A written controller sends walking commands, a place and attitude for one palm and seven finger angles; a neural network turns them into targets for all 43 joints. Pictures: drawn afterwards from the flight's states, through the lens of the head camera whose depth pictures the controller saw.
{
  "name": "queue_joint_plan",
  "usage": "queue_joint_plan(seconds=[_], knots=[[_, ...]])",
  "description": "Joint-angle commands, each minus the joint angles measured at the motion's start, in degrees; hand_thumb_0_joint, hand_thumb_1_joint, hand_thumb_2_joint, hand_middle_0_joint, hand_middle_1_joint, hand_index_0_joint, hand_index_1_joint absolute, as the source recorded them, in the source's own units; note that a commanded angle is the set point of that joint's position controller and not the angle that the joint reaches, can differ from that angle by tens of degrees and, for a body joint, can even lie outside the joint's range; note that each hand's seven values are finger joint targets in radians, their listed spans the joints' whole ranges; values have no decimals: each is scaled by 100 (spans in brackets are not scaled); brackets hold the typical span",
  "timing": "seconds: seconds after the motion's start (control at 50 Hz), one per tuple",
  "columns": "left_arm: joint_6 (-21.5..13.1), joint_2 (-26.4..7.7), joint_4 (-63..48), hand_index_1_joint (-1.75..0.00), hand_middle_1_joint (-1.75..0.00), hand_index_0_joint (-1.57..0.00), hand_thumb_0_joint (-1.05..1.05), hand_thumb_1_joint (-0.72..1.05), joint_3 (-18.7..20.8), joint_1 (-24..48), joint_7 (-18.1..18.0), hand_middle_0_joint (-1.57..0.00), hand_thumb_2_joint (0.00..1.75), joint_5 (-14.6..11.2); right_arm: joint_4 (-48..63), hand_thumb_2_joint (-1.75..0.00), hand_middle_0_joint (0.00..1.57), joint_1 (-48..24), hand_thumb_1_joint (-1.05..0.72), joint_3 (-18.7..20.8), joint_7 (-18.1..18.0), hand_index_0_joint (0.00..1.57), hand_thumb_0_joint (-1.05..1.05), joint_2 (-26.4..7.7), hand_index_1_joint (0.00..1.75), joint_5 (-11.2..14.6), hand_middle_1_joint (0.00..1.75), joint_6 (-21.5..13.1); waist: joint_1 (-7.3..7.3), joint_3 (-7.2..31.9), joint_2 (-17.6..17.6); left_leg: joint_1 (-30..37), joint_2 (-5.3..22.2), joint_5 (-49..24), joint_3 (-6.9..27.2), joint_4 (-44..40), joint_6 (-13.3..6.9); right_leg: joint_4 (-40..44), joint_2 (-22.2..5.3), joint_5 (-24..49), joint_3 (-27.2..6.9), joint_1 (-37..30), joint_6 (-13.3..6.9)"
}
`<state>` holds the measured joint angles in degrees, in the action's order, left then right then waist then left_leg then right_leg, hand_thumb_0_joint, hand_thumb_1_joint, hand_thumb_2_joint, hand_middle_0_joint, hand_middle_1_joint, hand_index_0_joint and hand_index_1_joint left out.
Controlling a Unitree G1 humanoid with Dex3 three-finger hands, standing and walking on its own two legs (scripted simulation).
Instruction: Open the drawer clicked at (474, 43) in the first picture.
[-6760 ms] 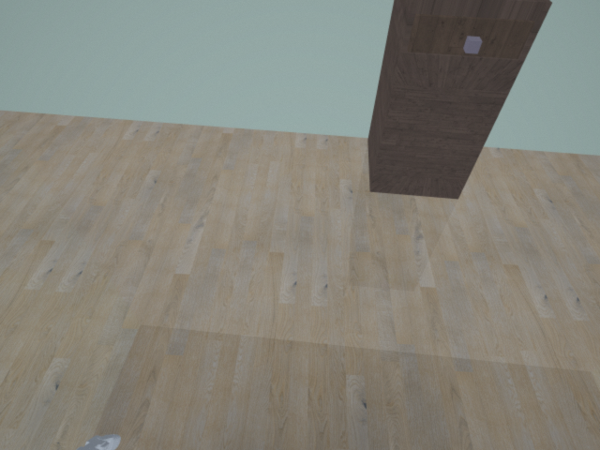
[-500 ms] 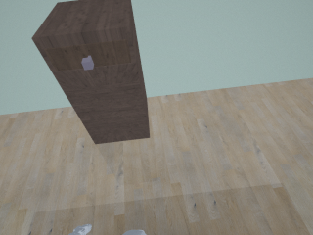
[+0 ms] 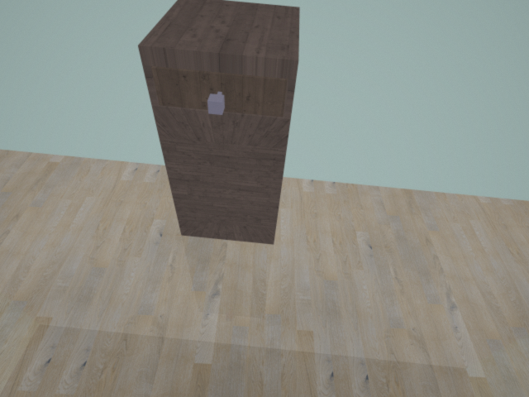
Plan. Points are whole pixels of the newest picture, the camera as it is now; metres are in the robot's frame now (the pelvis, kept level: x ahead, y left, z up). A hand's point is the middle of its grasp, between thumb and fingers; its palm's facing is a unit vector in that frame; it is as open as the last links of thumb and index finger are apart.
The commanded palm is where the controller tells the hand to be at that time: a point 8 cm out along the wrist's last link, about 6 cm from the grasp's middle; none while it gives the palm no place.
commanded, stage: take the last steps up to it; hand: left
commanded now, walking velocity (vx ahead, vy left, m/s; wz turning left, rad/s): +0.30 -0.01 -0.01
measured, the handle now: (217, 100) +0.87 +0.20 -0.02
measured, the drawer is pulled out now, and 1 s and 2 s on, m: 0.00 0.00 0.00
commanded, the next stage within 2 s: come to a stop and stand still in 0.80 s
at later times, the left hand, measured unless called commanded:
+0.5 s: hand (197, 355) +0.23 +0.14 -0.16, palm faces +0.05 -0.97 -0.23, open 7.1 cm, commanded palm none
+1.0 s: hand (187, 307) +0.32 +0.18 -0.18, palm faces +0.05 -0.98 -0.17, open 7.4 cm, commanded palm none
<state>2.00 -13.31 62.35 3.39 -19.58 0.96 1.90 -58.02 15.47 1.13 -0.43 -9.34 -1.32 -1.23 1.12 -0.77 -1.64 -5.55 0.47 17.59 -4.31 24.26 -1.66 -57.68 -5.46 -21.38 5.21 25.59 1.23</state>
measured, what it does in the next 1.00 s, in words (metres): walks ahead: right foot, then left foot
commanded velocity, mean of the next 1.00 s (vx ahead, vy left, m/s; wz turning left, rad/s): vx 0.19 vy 0.00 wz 0.01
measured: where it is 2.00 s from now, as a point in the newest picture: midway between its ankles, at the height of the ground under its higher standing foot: (253, 383)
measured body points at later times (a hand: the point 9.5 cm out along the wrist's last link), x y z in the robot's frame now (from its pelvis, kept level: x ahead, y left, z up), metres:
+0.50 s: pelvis +0.15 -0.05 +0.00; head +0.17 -0.06 +0.45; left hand +0.22 +0.19 -0.14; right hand +0.13 -0.28 -0.17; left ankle +0.13 +0.09 -0.66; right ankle +0.18 -0.13 -0.74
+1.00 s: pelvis +0.31 +0.01 +0.00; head +0.33 +0.01 +0.45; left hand +0.32 +0.23 -0.16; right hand +0.36 -0.23 -0.15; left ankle +0.32 +0.10 -0.74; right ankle +0.32 -0.12 -0.69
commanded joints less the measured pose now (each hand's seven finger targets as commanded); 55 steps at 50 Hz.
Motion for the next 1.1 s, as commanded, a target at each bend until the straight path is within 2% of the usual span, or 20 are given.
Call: queue_joint_plan(seconds=[0.0, 0.18, 0.24, 0.26, 0.28, 0.3, 0.32, 0.36, 0.44, 0.62, 0.7, 0.72, 0.74, 0.76, 0.8, 0.84, 0.88, 0.96, 1.04, 1.08], knots=[[-246, -147, -527, -30, -30, -20, 0, 90, -25, 532, 12, -20, 90, -32, -79, -90, 20, 606, -90, 200, -110, 20, 0, -867, 30, 52, 30, -189, -175, -635, 781, 285, 1386, -952, 1063, -1495, -761, -230, -162, 547, -151, 1140, 143], [-321, 79, -812, -30, -30, -20, 0, 90, -30, 1395, 30, -20, 90, -83, -516, -90, 20, 1094, -90, 231, -139, 20, 0, -775, 30, -30, 30, -221, -340, -846, 871, 260, 1554, -2044, 767, -1102, -769, 1740, -4, 578, 119, 415, 12], [-412, -48, -547, -30, -30, -20, 0, 90, 51, 593, 14, -20, 90, -63, -595, -90, 20, 1012, -90, 227, -142, 20, 0, -760, 30, -14, 30, -206, 83, -482, 596, -150, 1312, -2706, 516, -18, -532, 2591, 362, 907, 393, -1181, -151], [-483, -282, -292, -30, -30, -20, 0, 90, 113, -232, -12, -20, 90, -43, -596, -90, 20, 967, -90, 217, -117, 20, 0, -722, 30, 33, 30, -236, 454, -44, 264, -560, 996, -2752, 231, 1038, -327, 2850, 232, 1152, 134, -2322, -282], [-570, -796, -41, -30, -30, -20, 0, 90, 252, -1106, -88, -20, 90, 0, -473, -90, 20, 1033, -90, 197, -63, 20, 0, -450, 30, 102, 30, -284, 736, 645, -815, -1751, 432, -1307, -234, 2717, -58, 3212, -1082, 1208, -1493, -3652, -764], [-565, -1256, 52, -30, -30, -20, 0, 90, 313, -1527, -119, -20, 90, -91, -286, -90, 20, 1061, -90, 177, -51, 20, 0, -387, 30, 114, 30, -276, 669, 1062, -1508, -2581, -59, 1538, -58, 4334, 47, 4029, -2195, 1438, -3362, -3925, -1371], [-523, -1074, -23, -30, -30, -20, 0, 90, 296, -1060, -161, -20, 90, -143, -234, -90, 20, 648, -90, 222, -45, 20, 0, -472, 30, 121, 30, -198, 637, 709, -1066, -2693, 269, 1393, 477, 4989, -18, 4412, -2210, 234, -3396, -3162, -1399], [-513, -553, -324, -30, -30, -20, 0, 90, 149, -32, -203, -20, 90, -105, -169, -90, 20, 278, -90, 241, 20, 20, 0, -349, 30, 25, 30, -141, 256, -273, -274, -2914, 698, 398, 575, 4988, 19, 4680, -1787, -638, -2445, -1725, -1135], [-631, -79, -338, -30, -30, -20, 0, 90, 38, 250, -223, -20, 90, -41, -363, -90, 20, 775, -90, 218, 80, 20, 0, -58, 30, -49, 30, 43, -219, -247, -375, -2245, 799, -156, 255, 3954, 265, 4786, -1167, 674, -861, -885, -852], [-644, -443, -49, -30, -30, -20, 0, 90, 51, -216, -155, -20, 90, -45, 194, -90, 20, -516, -90, 182, 212, 20, 0, -196, 30, 13, 30, -68, 74, -421, -537, -2053, 606, -411, -120, 1593, 287, 4588, -1134, 1317, -676, -1553, -983], [-560, -455, -45, -30, -30, -20, 0, 90, 92, -69, -168, -20, 90, -67, 88, -90, 20, -137, -90, 196, 170, 20, 0, -364, 30, 8, 30, -152, -231, -386, -301, -759, 359, -665, -363, 564, 205, 3903, -922, 1277, -368, -1238, -761], [-526, -311, -47, -30, -30, -20, 0, 90, 65, -99, -163, -20, 90, -72, -80, -90, 20, 374, -90, 238, 129, 20, 0, -575, 30, -7, 30, -195, -430, -153, 286, 114, 409, -715, -181, 213, 168, 3013, -646, 1307, -163, -889, -607], [-506, -15, -136, -30, -30, -20, 0, 90, 14, -259, -135, -20, 90, -106, -212, -90, 20, 977, -90, 342, 55, 20, 0, -1057, 30, -84, 30, -242, -590, 220, 1449, 988, 1456, -954, 1113, -198, -227, 1544, -32, 499, 318, -105, -317], [-534, 147, -306, -30, -30, -20, 0, 90, -46, -185, -120, -20, 90, -110, -284, -90, 20, 1441, -90, 400, 6, 20, 0, -1428, 30, -58, 30, -183, -670, 413, 2130, 1289, 2407, -1470, 2366, -778, -774, 105, 425, -1359, 431, 654, -160], [-483, 56, -336, -30, -30, -20, 0, 90, -25, 196, -147, -20, 90, -85, -182, -90, 20, 903, -90, 328, -73, 20, 0, -1125, 30, -13, 30, -138, -562, 123, 1443, 500, 2367, -631, 2191, -1056, -957, -1005, 56, -974, -197, 970, -243], [-455, 115, -225, -30, -30, -20, 0, 90, -16, 188, -82, -20, 90, -43, -60, -90, 20, 339, -90, 201, -84, 20, 0, -707, 30, -7, 30, -209, -267, -220, 755, -205, 1978, -911, 1390, -1218, -736, -847, -190, -289, -322, 736, -146], [-375, 290, -151, -30, -30, -20, 0, 90, -30, -46, -95, -20, 90, -34, -52, -90, 20, 250, -90, 187, -112, 20, 0, -523, 30, 1, 30, -263, -117, -92, 697, -393, 1704, -1807, 765, -1172, -675, -436, -172, 10, -240, 346, -52], [-218, 452, -67, -30, -30, -20, 0, 90, -144, -175, -221, -20, 90, -107, -71, -90, 20, -40, -90, 92, -187, 20, 0, -535, 30, 22, 30, -220, 30, 91, 658, -509, 1560, -4157, 222, -704, -649, 1187, -42, 349, -233, -626, 99], [-134, 130, -127, -30, -30, -20, 0, 90, -111, -31, -266, -20, 90, -91, -215, -90, 20, -102, -90, 192, -201, 20, 0, -670, 30, 48, 30, -15, 23, -113, 878, -570, 1471, -3495, 246, -369, -503, 2321, 87, 856, -38, -1092, 75], [-166, -165, -186, -30, -30, -20, 0, 90, -48, -70, -283, -20, 90, -64, -204, -90, 20, -107, -90, 240, -188, 20, 0, -622, 30, 61, 30, 61, 86, -115, 631, -692, 1166, -2768, 135, 116, -170, 3007, -64, 2184, -245, -1391, -5]])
